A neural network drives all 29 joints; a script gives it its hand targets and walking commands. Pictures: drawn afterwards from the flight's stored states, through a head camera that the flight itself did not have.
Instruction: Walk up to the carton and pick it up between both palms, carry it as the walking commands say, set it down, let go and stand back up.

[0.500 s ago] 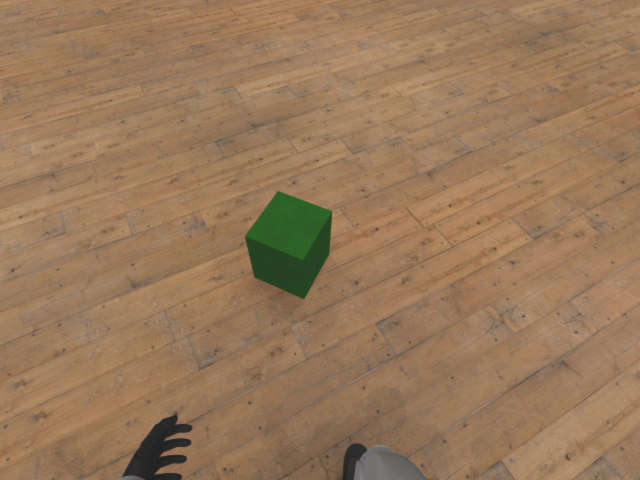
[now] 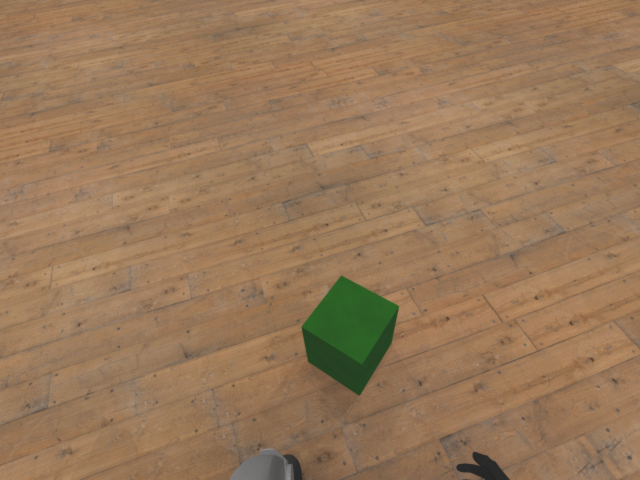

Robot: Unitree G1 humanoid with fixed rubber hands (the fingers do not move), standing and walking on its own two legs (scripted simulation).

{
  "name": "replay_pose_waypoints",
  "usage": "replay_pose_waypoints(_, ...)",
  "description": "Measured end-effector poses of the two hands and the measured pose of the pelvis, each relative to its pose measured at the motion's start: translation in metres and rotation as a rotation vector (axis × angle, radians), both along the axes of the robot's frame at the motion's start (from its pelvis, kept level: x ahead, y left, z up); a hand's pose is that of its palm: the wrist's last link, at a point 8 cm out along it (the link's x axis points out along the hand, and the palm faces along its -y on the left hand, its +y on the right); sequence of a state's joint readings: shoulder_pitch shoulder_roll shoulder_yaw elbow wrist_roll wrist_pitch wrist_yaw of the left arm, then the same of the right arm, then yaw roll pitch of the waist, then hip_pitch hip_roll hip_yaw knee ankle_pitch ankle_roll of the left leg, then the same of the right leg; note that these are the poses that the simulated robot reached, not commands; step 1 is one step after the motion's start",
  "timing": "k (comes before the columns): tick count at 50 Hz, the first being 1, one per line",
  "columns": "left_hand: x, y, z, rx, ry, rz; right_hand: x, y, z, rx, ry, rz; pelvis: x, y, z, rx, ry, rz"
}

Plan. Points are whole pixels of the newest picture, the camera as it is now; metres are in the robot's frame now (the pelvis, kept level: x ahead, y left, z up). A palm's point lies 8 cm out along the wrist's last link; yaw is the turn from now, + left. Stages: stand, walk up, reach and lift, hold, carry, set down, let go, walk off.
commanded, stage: walk up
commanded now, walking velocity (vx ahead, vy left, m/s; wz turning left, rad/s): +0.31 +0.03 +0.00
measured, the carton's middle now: (350, 335) +0.63 +0.00 -0.65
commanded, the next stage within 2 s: none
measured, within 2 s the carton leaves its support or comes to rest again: neither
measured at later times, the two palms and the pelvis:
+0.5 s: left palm (161, 462) +0.17 +0.26 -0.14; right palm out of the picture +0.08 -0.21 -0.11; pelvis +0.12 +0.02 +0.01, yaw +0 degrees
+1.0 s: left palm out of the picture +0.12 +0.24 -0.09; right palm out of the picture +0.17 -0.28 -0.16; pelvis +0.13 -0.03 +0.01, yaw +1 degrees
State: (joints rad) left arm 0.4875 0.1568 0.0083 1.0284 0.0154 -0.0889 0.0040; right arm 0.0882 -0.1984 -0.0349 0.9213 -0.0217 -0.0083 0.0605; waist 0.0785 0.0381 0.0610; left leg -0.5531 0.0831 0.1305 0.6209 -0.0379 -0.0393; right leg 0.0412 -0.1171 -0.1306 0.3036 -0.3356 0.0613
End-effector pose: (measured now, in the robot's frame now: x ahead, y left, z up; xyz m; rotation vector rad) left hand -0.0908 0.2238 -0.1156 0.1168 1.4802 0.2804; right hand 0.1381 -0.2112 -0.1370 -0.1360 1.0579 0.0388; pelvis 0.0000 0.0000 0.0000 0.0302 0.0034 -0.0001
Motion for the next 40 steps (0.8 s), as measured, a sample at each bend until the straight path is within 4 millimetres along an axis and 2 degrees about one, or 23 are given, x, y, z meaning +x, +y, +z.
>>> replay_pose_waypoints(3,0.031,0.025,-0.022,-0.016,0.025,-0.002,0.035,0.011,-0.005,-0.062,-0.031,-0.009,0.033,0.021,-0.016,-0.032,0.008,-0.015)
replay_pose_waypoints(5,0.060,0.044,-0.036,-0.018,0.019,-0.028,0.039,0.011,-0.006,-0.117,-0.020,-0.028,0.047,0.032,-0.022,-0.024,0.010,-0.010)
replay_pose_waypoints(7,0.094,0.057,-0.041,-0.021,-0.018,-0.050,0.025,0.004,-0.001,-0.157,0.027,-0.069,0.058,0.039,-0.019,-0.035,0.006,-0.015)
replay_pose_waypoints(12,0.175,0.074,-0.040,-0.051,-0.100,-0.147,-0.032,-0.011,0.027,-0.239,0.162,-0.194,0.081,0.046,-0.002,-0.066,-0.021,-0.014)
replay_pose_waypoints(16,0.218,0.070,-0.038,-0.081,-0.156,-0.174,-0.068,-0.006,0.036,-0.241,0.263,-0.240,0.095,0.045,0.005,-0.075,-0.036,-0.001)
replay_pose_waypoints(20,0.242,0.055,-0.034,-0.117,-0.185,-0.177,-0.076,0.001,0.037,-0.220,0.307,-0.254,0.108,0.039,0.010,-0.077,-0.033,0.000)
replay_pose_waypoints(24,0.256,0.041,-0.029,-0.114,-0.190,-0.175,-0.066,0.001,0.033,-0.188,0.305,-0.258,0.120,0.027,0.012,-0.073,-0.021,-0.004)
replay_pose_waypoints(28,0.269,0.024,-0.024,-0.084,-0.187,-0.185,-0.050,-0.011,0.020,-0.152,0.296,-0.263,0.132,0.010,0.009,-0.049,-0.011,-0.013)
replay_pose_waypoints(32,0.288,0.003,-0.022,-0.020,-0.217,-0.187,-0.043,-0.030,-0.005,-0.109,0.344,-0.258,0.145,-0.014,-0.003,0.003,-0.012,-0.020)
replay_pose_waypoints(36,0.290,-0.019,-0.005,0.025,-0.226,-0.192,-0.028,-0.043,-0.018,-0.070,0.380,-0.241,0.150,-0.028,0.001,0.005,-0.018,-0.011)
replay_pose_waypoints(40,0.284,-0.028,0.007,0.055,-0.213,-0.178,-0.010,-0.053,-0.020,-0.055,0.394,-0.203,0.150,-0.036,0.008,0.034,-0.011,-0.007)
